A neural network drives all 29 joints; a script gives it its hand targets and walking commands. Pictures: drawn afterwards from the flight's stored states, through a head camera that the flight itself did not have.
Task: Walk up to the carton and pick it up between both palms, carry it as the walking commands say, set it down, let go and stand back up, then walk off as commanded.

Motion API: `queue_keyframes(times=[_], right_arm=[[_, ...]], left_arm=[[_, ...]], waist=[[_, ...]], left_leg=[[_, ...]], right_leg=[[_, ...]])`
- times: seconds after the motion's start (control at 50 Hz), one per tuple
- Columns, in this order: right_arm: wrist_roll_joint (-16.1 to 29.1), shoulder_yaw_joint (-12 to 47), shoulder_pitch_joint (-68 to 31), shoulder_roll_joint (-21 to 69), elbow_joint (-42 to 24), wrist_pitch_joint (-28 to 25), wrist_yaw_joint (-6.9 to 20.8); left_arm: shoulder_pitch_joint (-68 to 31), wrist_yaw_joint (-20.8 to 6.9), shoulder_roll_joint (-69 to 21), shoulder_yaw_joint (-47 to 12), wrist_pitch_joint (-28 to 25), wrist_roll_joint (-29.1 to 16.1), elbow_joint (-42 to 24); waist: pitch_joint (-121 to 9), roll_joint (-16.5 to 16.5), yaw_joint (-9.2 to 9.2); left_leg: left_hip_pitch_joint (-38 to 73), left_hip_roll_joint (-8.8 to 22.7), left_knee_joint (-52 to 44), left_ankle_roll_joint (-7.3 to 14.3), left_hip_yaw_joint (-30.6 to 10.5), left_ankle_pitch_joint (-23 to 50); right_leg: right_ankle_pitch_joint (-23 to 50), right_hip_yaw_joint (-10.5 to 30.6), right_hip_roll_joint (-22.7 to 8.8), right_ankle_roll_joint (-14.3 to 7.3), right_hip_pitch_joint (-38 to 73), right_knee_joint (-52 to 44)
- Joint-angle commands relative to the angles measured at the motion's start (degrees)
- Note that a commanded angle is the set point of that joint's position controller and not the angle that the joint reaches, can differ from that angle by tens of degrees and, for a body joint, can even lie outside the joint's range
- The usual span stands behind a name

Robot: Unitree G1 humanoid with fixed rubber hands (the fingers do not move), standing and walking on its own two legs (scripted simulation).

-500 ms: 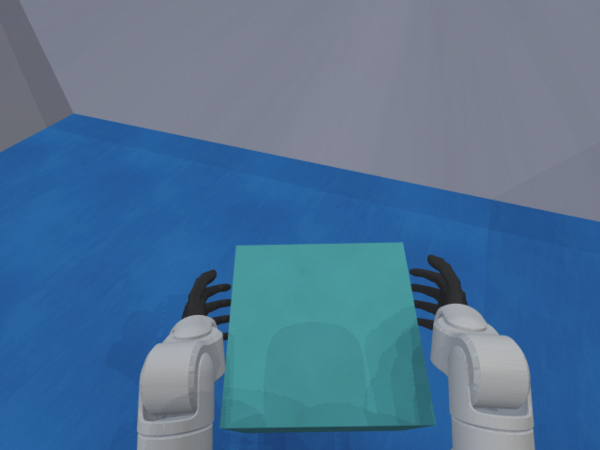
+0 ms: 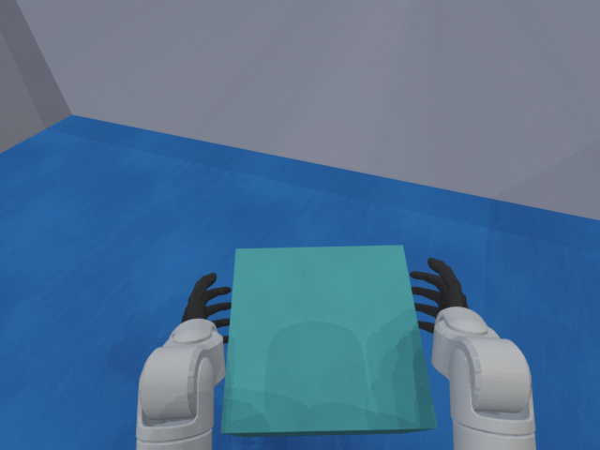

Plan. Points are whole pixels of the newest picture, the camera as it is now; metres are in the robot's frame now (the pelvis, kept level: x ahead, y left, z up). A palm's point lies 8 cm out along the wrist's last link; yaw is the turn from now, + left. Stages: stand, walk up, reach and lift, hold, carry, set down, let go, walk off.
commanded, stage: carry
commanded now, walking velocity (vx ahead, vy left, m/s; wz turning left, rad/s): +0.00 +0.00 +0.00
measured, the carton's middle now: (321, 343) +0.27 +0.00 +0.02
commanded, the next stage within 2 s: hold in 0.18 s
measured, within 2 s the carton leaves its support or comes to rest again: neither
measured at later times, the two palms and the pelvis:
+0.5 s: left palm (202, 360) +0.25 +0.16 +0.03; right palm (430, 350) +0.26 -0.14 +0.03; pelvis +0.00 +0.00 +0.01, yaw +1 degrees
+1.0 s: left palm (210, 353) +0.28 +0.16 -0.01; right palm (417, 326) +0.30 -0.14 +0.01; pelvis -0.03 +0.01 -0.01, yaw +2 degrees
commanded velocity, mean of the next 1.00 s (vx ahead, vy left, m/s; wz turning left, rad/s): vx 0.00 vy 0.00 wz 0.00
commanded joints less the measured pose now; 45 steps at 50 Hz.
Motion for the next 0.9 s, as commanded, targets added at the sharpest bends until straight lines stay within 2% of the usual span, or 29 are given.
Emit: queue_keyframes(times=[0.0,0.04,0.12,0.14,0.16,0.18,0.2,0.22,0.26,0.3,0.34,0.36,0.4,0.42,0.48,0.5,0.52,0.58,0.62,0.64,0.66,0.68,0.7,0.72,0.74,0.78,0.8,0.82,0.88], right_arm=[[20.8,34.0,-20.2,56.6,-4.7,-0.3,14.2],[18.3,30.0,-21.6,53.1,-0.7,-0.8,14.2],[21.1,33.3,-21.3,55.7,-5.3,-0.7,14.5],[21.1,33.9,-21.0,55.9,-4.1,-0.3,14.5],[21.1,33.5,-22.3,56.3,-3.6,0.0,14.6],[1.0,13.4,-14.1,36.2,16.6,-9.5,16.3],[-3.3,-1.9,-18.5,20.5,36.7,-14.0,16.4],[-1.7,1.0,-19.0,20.1,51.4,-19.3,16.2],[3.6,15.5,-16.1,29.6,35.9,-28.5,17.4],[12.6,31.1,-26.2,41.6,18.7,-32.8,19.2],[16.2,35.1,-29.6,53.7,15.5,-33.9,20.4],[17.7,36.0,-39.5,54.2,7.8,-35.6,20.3],[16.0,36.7,-36.4,53.7,14.8,-34.0,20.2],[13.2,34.0,-35.9,51.3,17.6,-33.5,19.7],[8.9,28.2,-29.7,48.2,29.7,-31.8,21.7],[6.6,25.1,-24.2,52.1,32.7,-30.7,22.9],[7.3,25.7,-28.4,53.1,31.3,-30.6,23.5],[-1.3,10.5,-27.7,49.7,46.7,-27.5,24.6],[-0.8,9.3,-31.5,50.6,51.4,-27.2,26.1],[-2.7,6.2,-34.3,49.4,53.6,-27.0,26.3],[-0.9,6.8,-38.2,49.8,54.4,-27.8,26.9],[-1.5,4.4,-41.5,49.8,54.0,-29.6,28.3],[1.0,7.1,-47.0,50.7,53.1,-31.3,29.5],[2.2,7.1,-46.8,51.5,52.8,-32.2,29.8],[3.1,8.3,-54.7,51.9,51.0,-34.4,30.3],[4.4,11.3,-58.2,54.0,45.2,-37.9,30.8],[3.2,9.5,-55.6,56.2,51.7,-38.3,30.4],[5.2,11.4,-60.9,57.3,48.5,-41.1,30.8],[0.7,8.9,-52.7,58.3,54.3,-43.0,29.3]], left_arm=[[-31.7,-16.2,-55.1,-34.4,-4.0,-22.0,-11.8],[-31.3,-16.3,-53.7,-32.2,-4.1,-19.9,-5.3],[-31.0,-16.2,-55.2,-34.7,-4.1,-21.5,-11.6],[-31.5,-16.3,-54.0,-33.7,-3.9,-20.9,-11.2],[-32.7,-16.1,-54.5,-34.0,-3.7,-20.7,-10.5],[-24.4,-17.4,-34.4,-13.8,-13.2,-0.6,9.6],[-29.4,-17.5,-19.7,-1.6,-17.4,1.3,29.7],[-30.1,-17.4,-19.4,-2.9,-23.2,-0.8,43.0],[-22.9,-19.1,-27.5,-13.9,-32.8,-5.6,30.8],[-34.0,-21.9,-38.3,-29.5,-37.3,-15.1,12.2],[-40.1,-24.4,-49.0,-33.4,-37.1,-17.1,11.3],[-47.9,-24.9,-51.2,-34.4,-39.0,-19.3,5.6],[-40.2,-24.4,-49.7,-29.8,-37.4,-13.7,12.4],[-41.7,-24.7,-48.6,-30.1,-37.4,-13.5,14.4],[-37.6,-25.3,-48.4,-27.5,-35.1,-9.2,24.8],[-39.6,-26.8,-51.6,-31.3,-34.5,-9.9,24.0],[-35.7,-27.5,-53.0,-28.4,-33.7,-8.0,29.6],[-38.6,-29.3,-46.8,-13.7,-32.0,-2.2,46.7],[-40.2,-30.0,-45.7,-7.7,-32.1,0.3,49.6],[-45.1,-30.2,-44.9,-6.0,-32.4,0.3,50.0],[-44.4,-30.2,-45.0,-2.7,-32.4,2.5,53.3],[-50.8,-30.3,-46.5,-3.8,-34.1,2.6,49.6],[-48.2,-29.6,-47.8,-0.6,-35.0,4.3,52.5],[-52.0,-29.8,-49.9,-3.5,-36.0,3.2,50.4],[-55.2,-29.3,-51.7,-2.9,-38.1,3.4,48.6],[-60.9,-29.9,-57.4,-8.3,-41.3,0.3,45.3],[-61.4,-29.6,-57.4,-8.8,-42.0,0.4,47.1],[-66.4,-29.8,-59.6,-11.2,-44.1,-1.0,44.6],[-69.1,-30.3,-60.0,-15.0,-47.5,-3.5,43.0]], waist=[[-12.9,-4.2,-0.14],[-12.8,1.2,-0.13],[-11.2,0.9,-0.09],[-10.7,-4.0,-0.06],[-8.2,-1.4,-0.18],[17.4,2.6,1.13],[15.5,1.2,1.12],[10.0,0.5,0.81],[-0.9,0.9,3.66],[-22.1,-4.7,0.52],[-30.7,-0.1,-1.67],[-38.2,-2.2,-2.35],[-24.9,0.7,3.78],[-22.5,-2.1,0.90],[-7.4,1.6,-0.07],[-4.2,2.0,-5.59],[-2.9,1.1,-2.46],[10.0,-5.9,-6.06],[14.8,-2.3,-1.27],[14.9,-7.4,-2.75],[17.1,-2.1,0.52],[11.3,-0.4,-1.33],[10.4,-0.7,4.27],[10.4,5.3,1.80],[4.4,0.7,4.86],[-2.7,1.0,2.10],[-3.1,-0.3,0.88],[-10.3,4.7,0.78],[-13.5,-1.1,-5.19]], left_leg=[[2.0,4.9,-7.0,2.8,-3.2,7.6],[2.9,5.0,-7.1,3.1,-4.1,9.5],[0.5,4.7,-7.2,2.3,-3.2,7.2],[1.0,4.1,-6.8,2.7,-3.2,4.4],[0.2,3.8,-7.4,2.2,-2.7,3.5],[2.5,-7.2,-12.4,3.3,-4.6,-12.1],[-0.3,-6.5,-12.9,3.4,-3.0,-12.0],[-0.6,-6.2,-12.3,3.5,-4.1,-8.6],[5.8,-4.9,-11.1,3.8,-4.7,4.6],[11.4,-5.5,-8.2,3.2,-7.5,18.6],[10.3,-7.5,-6.4,1.8,-7.6,28.9],[11.6,-7.1,-5.5,1.8,-8.3,30.5],[8.6,-7.2,-7.7,2.2,-7.7,26.4],[8.7,-6.5,-8.5,2.4,-8.5,23.4],[5.9,-5.2,-10.8,1.8,-7.9,14.9],[4.8,-5.5,-11.5,2.9,-7.6,8.3],[2.4,-5.2,-12.3,3.1,-8.2,6.8],[0.9,-5.5,-13.0,4.6,-6.7,-5.7],[-2.3,-5.5,-14.2,4.9,-6.0,-9.4],[0.1,-5.4,-14.5,4.7,-6.0,-10.8],[-1.8,-5.0,-14.3,5.1,-6.0,-14.0],[0.7,-4.6,-15.3,4.9,-7.1,-14.2],[-2.0,-4.1,-14.4,5.0,-6.5,-10.8],[-3.8,-3.8,-14.9,5.1,-7.0,-13.7],[-3.6,-4.4,-13.2,4.9,-6.8,-9.3],[-1.6,-5.0,-11.4,4.4,-6.9,-5.9],[-3.5,-5.1,-10.3,4.8,-7.5,-8.9],[-2.3,-5.4,-9.7,4.5,-7.4,-9.2],[-0.6,-5.8,-5.0,3.8,-6.9,-3.8]], right_leg=[[7.4,4.1,-6.1,-2.2,8.7,-5.6],[8.6,4.1,-6.2,-2.0,7.9,-4.3],[4.7,4.8,-6.3,-2.4,7.6,-5.4],[2.9,5.4,-6.4,-2.4,7.0,-7.1],[-0.2,5.3,-6.7,-2.4,4.8,-7.1],[-13.5,3.3,2.4,-2.6,13.1,-12.3],[-11.3,3.4,2.0,-2.1,15.5,-11.6],[-7.7,3.6,1.7,-1.7,17.9,-10.0],[1.0,6.0,2.1,-1.5,16.8,-8.8],[18.8,6.7,3.7,-0.1,25.7,-5.9],[43.2,8.0,3.4,0.7,37.4,-2.4],[44.1,7.6,4.2,1.0,40.1,-1.0],[36.6,7.7,3.4,1.1,33.5,-3.2],[29.9,6.4,3.9,0.9,31.7,-4.1],[15.0,4.9,3.8,-0.5,23.6,-7.7],[11.0,6.2,4.0,-0.2,20.6,-9.3],[9.3,6.5,3.7,0.0,21.9,-9.0],[-6.0,5.8,4.0,0.4,18.6,-11.8],[-11.7,6.7,3.3,0.2,18.4,-13.1],[-14.9,5.6,4.2,0.4,16.8,-13.5],[-17.7,6.1,3.8,0.0,16.7,-12.2],[-15.7,5.0,4.4,-0.4,15.6,-10.5],[-13.3,5.9,3.9,-0.6,18.5,-9.6],[-12.2,6.2,4.2,-0.8,20.7,-7.5],[-10.7,6.7,3.9,-1.0,20.8,-7.7],[-4.2,6.4,4.9,-1.4,22.3,-5.8],[-6.5,7.0,4.9,-1.6,22.4,-4.9],[-6.0,7.3,5.0,-1.8,23.4,-3.0],[-1.5,6.9,5.5,-1.9,14.9,-2.4]])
